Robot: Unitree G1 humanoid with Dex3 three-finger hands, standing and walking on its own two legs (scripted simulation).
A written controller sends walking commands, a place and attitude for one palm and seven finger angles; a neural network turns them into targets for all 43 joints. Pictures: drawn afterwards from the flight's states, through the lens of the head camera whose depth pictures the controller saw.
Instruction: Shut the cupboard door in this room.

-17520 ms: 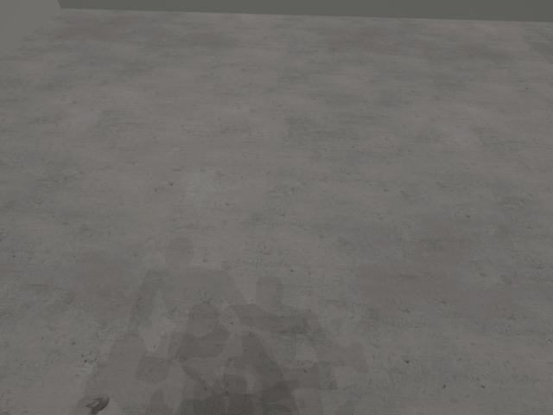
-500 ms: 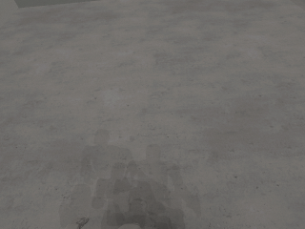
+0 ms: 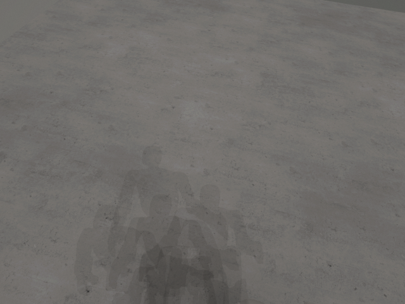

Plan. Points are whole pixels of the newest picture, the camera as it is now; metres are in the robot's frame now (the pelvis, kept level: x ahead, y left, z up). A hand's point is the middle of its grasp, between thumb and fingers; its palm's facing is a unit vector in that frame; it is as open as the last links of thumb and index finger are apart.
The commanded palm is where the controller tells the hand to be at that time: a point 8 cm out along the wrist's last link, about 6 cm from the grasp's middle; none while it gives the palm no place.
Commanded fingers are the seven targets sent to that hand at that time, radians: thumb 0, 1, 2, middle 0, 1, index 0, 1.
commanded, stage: turn or walk to find it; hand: left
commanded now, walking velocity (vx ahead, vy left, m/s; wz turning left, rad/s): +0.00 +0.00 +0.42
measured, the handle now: out of the picture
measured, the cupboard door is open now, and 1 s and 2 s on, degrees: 87 87 87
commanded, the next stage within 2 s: stand and wait in 0.14 s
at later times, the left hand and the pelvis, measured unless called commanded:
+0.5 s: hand out of the picture +0.04 +0.16 -0.14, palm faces +0.23 -0.93 -0.28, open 7.3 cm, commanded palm none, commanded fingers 0.00 0.90 0.90 -0.20 -0.30 -0.20 -0.30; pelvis -0.01 -0.05 +0.01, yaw +14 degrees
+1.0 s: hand out of the picture -0.10 +0.21 -0.17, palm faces +0.52 -0.81 -0.26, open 7.4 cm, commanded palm none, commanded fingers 0.00 0.90 0.90 -0.20 -0.30 -0.20 -0.30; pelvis -0.04 -0.02 +0.00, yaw +29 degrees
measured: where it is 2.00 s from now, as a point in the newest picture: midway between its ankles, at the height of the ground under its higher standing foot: outside the picture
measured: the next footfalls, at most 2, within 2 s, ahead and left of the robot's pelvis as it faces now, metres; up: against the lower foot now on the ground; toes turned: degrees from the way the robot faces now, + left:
right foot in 0.34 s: +0.05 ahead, -0.13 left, +0.00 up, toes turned +4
left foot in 0.82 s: -0.04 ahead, +0.11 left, +0.00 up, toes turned +30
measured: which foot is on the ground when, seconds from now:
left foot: down 0.00-0.34, up 0.36-0.80, down 0.82-1.00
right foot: up 0.00-0.32, down 0.34-0.82, up 0.84-1.00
